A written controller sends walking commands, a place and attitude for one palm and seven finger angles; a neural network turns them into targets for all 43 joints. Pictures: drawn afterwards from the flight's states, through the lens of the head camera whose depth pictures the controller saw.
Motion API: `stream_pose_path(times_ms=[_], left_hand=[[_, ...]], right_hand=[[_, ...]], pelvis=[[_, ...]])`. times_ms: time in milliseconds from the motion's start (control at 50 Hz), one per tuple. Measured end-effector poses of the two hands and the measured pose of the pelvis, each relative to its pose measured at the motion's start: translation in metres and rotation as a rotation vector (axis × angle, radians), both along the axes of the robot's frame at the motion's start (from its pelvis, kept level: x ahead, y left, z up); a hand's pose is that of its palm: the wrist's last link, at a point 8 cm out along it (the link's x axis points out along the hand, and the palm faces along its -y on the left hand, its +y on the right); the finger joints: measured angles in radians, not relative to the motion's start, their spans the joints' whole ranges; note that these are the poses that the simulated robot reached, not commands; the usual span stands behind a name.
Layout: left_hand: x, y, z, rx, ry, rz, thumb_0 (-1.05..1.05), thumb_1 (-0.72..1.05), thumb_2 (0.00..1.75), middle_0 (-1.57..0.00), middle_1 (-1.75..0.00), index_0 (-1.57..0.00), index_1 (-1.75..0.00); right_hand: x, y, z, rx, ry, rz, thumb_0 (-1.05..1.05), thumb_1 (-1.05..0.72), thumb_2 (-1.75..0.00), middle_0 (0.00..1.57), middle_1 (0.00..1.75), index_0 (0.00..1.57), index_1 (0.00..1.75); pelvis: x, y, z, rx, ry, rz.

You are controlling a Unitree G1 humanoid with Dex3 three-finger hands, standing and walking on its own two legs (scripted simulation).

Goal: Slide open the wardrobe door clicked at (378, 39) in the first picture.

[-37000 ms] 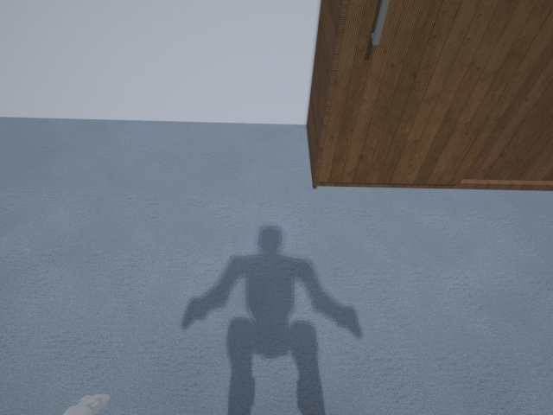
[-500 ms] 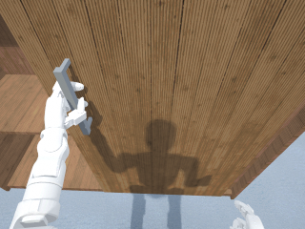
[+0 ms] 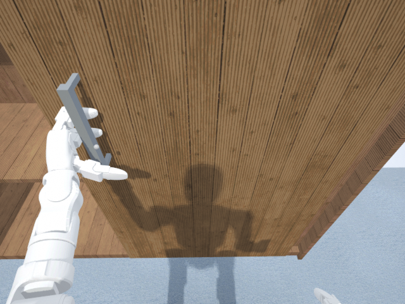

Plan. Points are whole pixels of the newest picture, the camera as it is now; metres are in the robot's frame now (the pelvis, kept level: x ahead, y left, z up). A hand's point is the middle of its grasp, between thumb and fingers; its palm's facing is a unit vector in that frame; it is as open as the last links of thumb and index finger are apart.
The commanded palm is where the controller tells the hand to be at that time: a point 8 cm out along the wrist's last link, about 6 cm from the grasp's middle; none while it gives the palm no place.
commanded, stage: loosen the grip on the handle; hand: left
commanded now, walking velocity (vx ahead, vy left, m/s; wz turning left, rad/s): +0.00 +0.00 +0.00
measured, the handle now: (91, 131) +0.42 +0.26 +0.13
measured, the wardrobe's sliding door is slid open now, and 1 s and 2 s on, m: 0.63 0.63 0.63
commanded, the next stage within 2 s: slip the hand off the handle in 0.04 s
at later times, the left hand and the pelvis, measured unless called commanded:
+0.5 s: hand (72, 150) +0.36 +0.28 +0.13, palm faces +0.35 -0.93 -0.15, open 14.7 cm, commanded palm +0.33 +0.32 +0.13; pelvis +0.02 +0.02 +0.00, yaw +1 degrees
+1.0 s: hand (51, 172) +0.31 +0.30 +0.12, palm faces +0.35 -0.93 -0.15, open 14.7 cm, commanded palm +0.27 +0.34 +0.13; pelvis +0.01 +0.02 +0.00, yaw +1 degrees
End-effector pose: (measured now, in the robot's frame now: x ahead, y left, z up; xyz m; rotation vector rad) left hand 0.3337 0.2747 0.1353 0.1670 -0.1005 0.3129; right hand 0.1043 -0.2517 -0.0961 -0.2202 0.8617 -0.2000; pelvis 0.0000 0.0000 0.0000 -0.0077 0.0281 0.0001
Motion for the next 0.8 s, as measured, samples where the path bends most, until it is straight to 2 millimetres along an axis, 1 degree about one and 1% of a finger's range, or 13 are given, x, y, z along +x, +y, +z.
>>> stream_pose_path(times_ms=[80,180,300,420,500,580,700,800], left_hand=[[0.0,0.002,-0.003,-0.007,0.002,0.006,-0.01,-0.53,0.21,-0.3,-1.21,-0.28,-1.2],[-0.001,0.007,-0.005,-0.008,-0.003,0.014,-0.01,-0.54,0.2,-0.27,-1.17,-0.26,-1.17],[-0.004,0.024,-0.009,-0.008,0.01,0.04,-0.01,-0.55,0.2,-0.26,-1.16,-0.25,-1.16],[-0.009,0.039,-0.005,0.0,-0.006,0.044,-0.01,-0.55,0.2,-0.26,-1.15,-0.25,-1.16],[-0.01,0.044,-0.004,-0.001,0.003,0.038,-0.01,-0.55,0.2,-0.26,-1.15,-0.25,-1.16],[-0.009,0.051,-0.006,-0.003,0.019,0.043,-0.01,-0.55,0.2,-0.26,-1.15,-0.25,-1.15],[-0.009,0.066,-0.004,0.002,0.015,0.058,-0.01,-0.55,0.2,-0.26,-1.15,-0.25,-1.15],[-0.018,0.079,-0.002,0.004,0.012,0.059,-0.01,-0.55,0.2,-0.26,-1.15,-0.25,-1.15]], right_hand=[[0.011,0.008,0.0,0.008,-0.009,0.015,0.01,-0.9,-0.9,0.2,0.3,0.2,0.3],[0.033,0.016,0.004,0.009,-0.045,0.038,0.01,-0.9,-0.9,0.2,0.3,0.2,0.3],[0.056,0.022,0.012,-0.003,-0.085,0.055,0.01,-0.9,-0.9,0.2,0.3,0.2,0.3],[0.067,0.026,0.015,-0.015,-0.1,0.07,0.01,-0.9,-0.9,0.2,0.3,0.2,0.3],[0.068,0.029,0.015,-0.017,-0.096,0.073,0.01,-0.9,-0.9,0.2,0.3,0.2,0.3],[0.062,0.031,0.013,-0.019,-0.08,0.072,0.01,-0.9,-0.9,0.2,0.3,0.2,0.3],[0.047,0.029,0.008,-0.019,-0.047,0.052,0.01,-0.9,-0.9,0.2,0.3,0.21,0.3],[0.032,0.024,0.004,-0.02,-0.02,0.028,0.01,-0.9,-0.9,0.2,0.3,0.21,0.3]], pelvis=[[0.006,0.004,0.0,0.0,0.008,-0.002],[0.012,0.008,0.0,-0.001,0.015,-0.001],[0.017,0.012,-0.002,-0.003,0.021,0.001],[0.019,0.016,-0.002,-0.009,0.02,0.01],[0.018,0.018,-0.002,-0.012,0.02,0.015],[0.016,0.019,-0.003,-0.013,0.022,0.018],[0.014,0.018,-0.003,-0.016,0.028,0.012],[0.012,0.019,-0.004,-0.019,0.031,0.008]])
